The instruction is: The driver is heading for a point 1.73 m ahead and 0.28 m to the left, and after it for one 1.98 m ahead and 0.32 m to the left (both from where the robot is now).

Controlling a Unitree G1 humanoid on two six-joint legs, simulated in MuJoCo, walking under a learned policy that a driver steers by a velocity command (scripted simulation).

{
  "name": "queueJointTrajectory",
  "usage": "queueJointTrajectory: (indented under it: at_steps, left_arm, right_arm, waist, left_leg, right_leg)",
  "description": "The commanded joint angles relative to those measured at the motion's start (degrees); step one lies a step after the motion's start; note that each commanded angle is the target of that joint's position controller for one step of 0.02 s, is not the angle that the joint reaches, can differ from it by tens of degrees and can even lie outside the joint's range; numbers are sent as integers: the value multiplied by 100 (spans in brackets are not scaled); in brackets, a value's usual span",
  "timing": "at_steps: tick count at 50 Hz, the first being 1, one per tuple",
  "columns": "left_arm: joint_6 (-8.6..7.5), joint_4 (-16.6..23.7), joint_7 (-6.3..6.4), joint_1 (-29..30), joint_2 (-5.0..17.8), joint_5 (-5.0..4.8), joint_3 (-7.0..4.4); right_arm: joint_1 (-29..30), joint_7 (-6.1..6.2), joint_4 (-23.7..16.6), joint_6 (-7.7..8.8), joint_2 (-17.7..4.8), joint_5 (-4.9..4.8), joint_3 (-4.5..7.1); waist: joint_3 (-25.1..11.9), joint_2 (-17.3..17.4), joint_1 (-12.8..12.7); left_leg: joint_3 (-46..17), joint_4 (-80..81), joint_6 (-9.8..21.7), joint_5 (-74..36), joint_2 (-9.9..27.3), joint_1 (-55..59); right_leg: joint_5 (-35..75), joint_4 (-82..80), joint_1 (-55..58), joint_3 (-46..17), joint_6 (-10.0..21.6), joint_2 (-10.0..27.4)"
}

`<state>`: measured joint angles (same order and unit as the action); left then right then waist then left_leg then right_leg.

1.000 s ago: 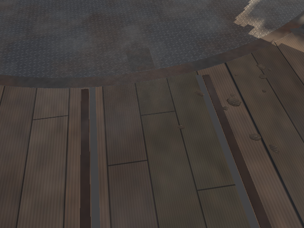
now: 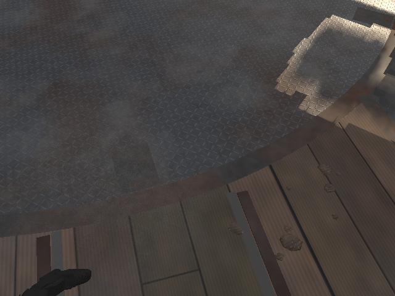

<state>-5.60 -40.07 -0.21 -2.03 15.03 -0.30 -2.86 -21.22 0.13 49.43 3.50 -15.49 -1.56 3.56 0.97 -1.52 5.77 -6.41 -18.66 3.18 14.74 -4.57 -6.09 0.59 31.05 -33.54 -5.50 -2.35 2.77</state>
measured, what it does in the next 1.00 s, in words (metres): walks ahead, turning left: right foot, then left foot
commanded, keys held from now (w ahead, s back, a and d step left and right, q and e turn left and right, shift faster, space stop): w+q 0.36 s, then w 0.64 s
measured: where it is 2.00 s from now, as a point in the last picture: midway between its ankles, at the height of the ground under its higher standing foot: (110, 154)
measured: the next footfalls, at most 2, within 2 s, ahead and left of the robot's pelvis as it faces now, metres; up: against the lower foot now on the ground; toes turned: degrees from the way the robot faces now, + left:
right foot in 0.10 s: +0.22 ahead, -0.14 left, +0.00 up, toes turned +7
left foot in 0.60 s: +0.42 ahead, +0.19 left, +0.00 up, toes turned +21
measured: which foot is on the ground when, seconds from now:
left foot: down 0.00-0.10, up 0.12-0.58, down 0.60-1.00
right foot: up 0.00-0.08, down 0.10-0.60, up 0.62-1.00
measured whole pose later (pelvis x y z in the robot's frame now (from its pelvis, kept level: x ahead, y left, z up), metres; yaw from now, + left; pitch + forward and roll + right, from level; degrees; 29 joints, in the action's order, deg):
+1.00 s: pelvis +0.50 +0.11 +0.00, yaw +20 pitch +2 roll +2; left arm -4.3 -44.8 -1.7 -4.1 15.7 -0.6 -2.1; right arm -20.4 -0.5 46.1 3.9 -16.1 -0.7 3.6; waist 0.6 -2.6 4.1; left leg 1.7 -13.5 2.6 14.8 -3.5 -0.7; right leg 3.6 35.1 -37.1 -1.4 -0.8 5.9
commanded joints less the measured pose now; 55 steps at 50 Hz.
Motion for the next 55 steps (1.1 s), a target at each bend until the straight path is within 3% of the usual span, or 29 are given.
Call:
queueJointTrajectory:
  at_steps: [1,3,4,5,6,7,8,9,10,11,13,16,21,25,27,29,30,31,32,33,35,36,38,40,42,46,50,53,55]
  left_arm:
    - [-163,502,-54,434,578,-53,-155]
    - [-215,392,-50,-50,728,-56,-233]
    - [-237,272,-11,-622,913,0,-319]
    - [-238,178,46,-1575,1275,84,-419]
    - [-131,-19,24,-1994,1695,122,-521]
    - [-102,28,-2,-1921,1171,59,-411]
    - [-88,74,9,-1684,824,37,-309]
    - [-70,86,2,-1380,707,70,-252]
    - [-50,49,-9,-1157,567,80,-208]
    - [-55,19,-7,-1029,518,110,-186]
    - [-99,-59,-12,-975,556,82,-219]
    - [-137,-190,12,-1036,778,71,-304]
    - [-67,-402,28,-1296,979,19,-344]
    - [42,-667,-2,-1670,1204,-128,-396]
    - [114,-763,14,-1678,1337,-175,-420]
    - [173,-821,59,-1665,1281,-166,-358]
    - [145,-696,81,-1699,1024,-6,-231]
    - [21,-511,-9,-2360,287,85,24]
    - [-108,-612,-56,-1899,829,-110,-98]
    - [-156,-398,-71,-1332,1036,-275,-167]
    - [-151,-395,3,-1092,936,-86,-158]
    - [-83,-441,-4,-1261,908,-61,-172]
    - [54,-517,-12,-1454,697,-55,-141]
    - [137,-442,13,-1229,584,2,-109]
    - [143,-339,9,-866,529,38,-80]
    - [65,-179,-96,-114,403,-13,-1]
    - [24,34,-210,416,490,-59,6]
    - [-10,69,-271,286,646,-44,-40]
    - [-22,-223,-231,-727,928,-13,-208]
  right_arm:
    - [-69,70,-333,-18,-1003,-21,243]
    - [53,86,-407,-54,-955,-4,241]
    - [113,77,-481,-44,-779,30,182]
    - [197,58,-645,-14,-432,127,58]
    - [-548,52,-855,70,-78,-12,-55]
    - [-478,65,-742,75,-665,-99,56]
    - [44,60,-806,42,-962,-76,149]
    - [277,64,-847,5,-900,-27,160]
    - [434,46,-917,-20,-829,22,174]
    - [433,7,-961,-64,-731,2,183]
    - [472,-38,-1051,-148,-508,-29,148]
    - [776,-69,-1262,-201,-408,24,115]
    - [1551,-211,-1486,-116,-228,44,5]
    - [2118,-292,-1753,-84,-329,32,-3]
    - [2005,-310,-1792,-75,-488,64,60]
    - [661,-255,-1401,-88,-907,88,310]
    - [-288,-155,-1210,-134,-1359,93,471]
    - [-304,-129,-1183,-125,-1921,98,516]
    - [-462,-154,-1239,-87,-1381,93,369]
    - [-182,-175,-1179,-32,-1179,122,291]
    - [520,-181,-1197,12,-821,129,184]
    - [711,-186,-1232,35,-675,188,138]
    - [807,-185,-1193,111,-664,172,149]
    - [763,-154,-1084,178,-783,154,184]
    - [638,-100,-971,183,-827,149,197]
    - [349,-34,-773,140,-951,110,218]
    - [-30,-23,-504,73,-1054,49,254]
    - [-26,20,-387,-7,-1128,25,291]
    - [119,48,-386,-74,-1092,38,263]
  waist:
    - [-49,724,-198]
    - [-200,827,-529]
    - [-566,776,-814]
    - [-1362,163,-1230]
    - [-2037,-1720,-902]
    - [-1672,-1267,-1001]
    - [-975,-709,-1102]
    - [-616,-346,-977]
    - [-319,-339,-862]
    - [-178,-498,-724]
    - [-86,-532,-640]
    - [-10,-295,-630]
    - [144,-126,-893]
    - [363,-183,-975]
    - [228,-324,-770]
    - [-616,-287,-11]
    - [-1311,227,361]
    - [-2075,1727,-224]
    - [-2390,1021,168]
    - [-1460,891,155]
    - [-643,542,-259]
    - [-551,640,-484]
    - [-486,595,-673]
    - [-255,493,-706]
    - [-90,427,-617]
    - [147,456,-330]
    - [305,493,-155]
    - [206,611,-329]
    - [-429,606,-886]
  left_leg:
    - [-1325,164,783,-888,1392,-306]
    - [-1461,-318,621,-985,1309,-328]
    - [-1307,-973,448,-1164,1018,-597]
    - [-802,-2588,215,-458,638,-1340]
    - [-78,-4318,-73,1855,-12,-3250]
    - [-259,-5160,-131,1867,433,-3958]
    - [-223,-5383,-152,1332,616,-4119]
    - [-86,-5325,-205,899,802,-3928]
    - [-64,-5093,-239,624,931,-3823]
    - [-48,-4947,-253,450,1073,-3595]
    - [74,-4744,-307,255,1159,-3439]
    - [85,-4157,-411,-266,1219,-3629]
    - [419,-2502,-293,-1458,1034,-3151]
    - [637,-1745,-62,-1021,851,-3035]
    - [834,-1481,136,-534,637,-2590]
    - [1123,-1054,417,-912,195,-423]
    - [40,-1298,703,-1306,991,1367]
    - [-2977,-704,1733,-375,2517,3007]
    - [-3591,-135,1744,33,2655,2948]
    - [-2633,-68,1481,-400,2422,2308]
    - [-1439,118,1207,-1408,1962,779]
    - [-1144,309,1165,-1657,1824,270]
    - [-894,680,1246,-1729,1782,-187]
    - [-601,932,1280,-1865,1769,-398]
    - [-313,1042,1200,-1879,1676,-355]
    - [174,1116,930,-1529,1469,-320]
    - [89,881,851,-1399,1757,303]
    - [12,452,689,-2066,1952,812]
    - [315,-789,462,-3682,1611,759]
  right_leg:
    - [-108,-404,789,135,44,-260]
    - [-346,-714,1544,207,234,-251]
    - [-417,-738,2486,116,426,-58]
    - [-638,-593,3918,-786,809,951]
    - [-1646,-1028,5523,-3203,1682,2189]
    - [-2658,-1284,5264,-3639,1673,2197]
    - [-2503,-1356,4628,-2749,1435,1927]
    - [-1838,-1471,3973,-2037,1301,1664]
    - [-1347,-1626,3478,-1548,1263,1451]
    - [-1048,-1787,3095,-1134,1213,1308]
    - [-642,-2060,2762,-612,1267,1229]
    - [-18,-2247,2765,-60,1386,1315]
    - [266,-2283,2812,847,1220,1112]
    - [464,-2117,3366,921,1153,1372]
    - [1703,-1638,3652,1010,1062,1453]
    - [3051,55,3210,1456,774,1120]
    - [1458,1752,1899,1575,516,868]
    - [-3216,3820,-315,1169,173,-160]
    - [-3533,4484,-805,147,231,-117]
    - [-3108,4563,-1256,209,309,114]
    - [-2251,3847,-873,290,312,506]
    - [-2007,3662,-458,223,301,621]
    - [-1782,3352,-140,240,223,648]
    - [-1375,2896,-315,255,110,656]
    - [-701,2218,-513,251,47,647]
    - [474,752,-231,451,85,378]
    - [350,105,-280,447,242,220]
    - [-284,-159,-19,497,479,102]
    - [-409,-355,1458,838,733,-245]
